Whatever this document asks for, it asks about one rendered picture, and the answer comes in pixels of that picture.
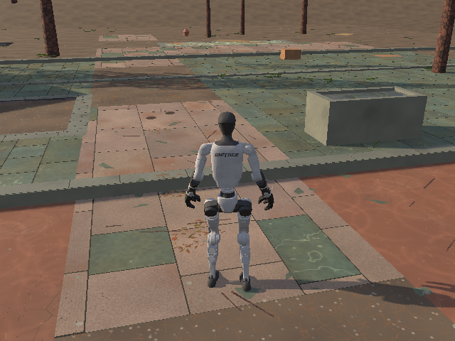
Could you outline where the robot right forearm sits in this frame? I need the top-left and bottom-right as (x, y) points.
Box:
(256, 171), (272, 197)

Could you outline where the right robot upper arm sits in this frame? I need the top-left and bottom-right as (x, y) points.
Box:
(242, 143), (262, 182)

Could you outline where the robot right thigh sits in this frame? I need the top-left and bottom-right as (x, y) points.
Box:
(237, 198), (252, 246)

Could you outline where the robot right shin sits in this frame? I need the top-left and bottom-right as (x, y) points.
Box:
(240, 233), (250, 281)

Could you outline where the robot left forearm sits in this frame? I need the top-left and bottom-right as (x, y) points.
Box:
(186, 171), (200, 197)

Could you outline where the right robot hand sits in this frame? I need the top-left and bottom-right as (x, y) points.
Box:
(258, 194), (274, 210)

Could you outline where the left robot upper arm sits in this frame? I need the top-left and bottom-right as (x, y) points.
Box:
(193, 143), (212, 181)

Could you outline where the left robot hand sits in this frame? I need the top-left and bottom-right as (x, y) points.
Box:
(185, 194), (200, 209)

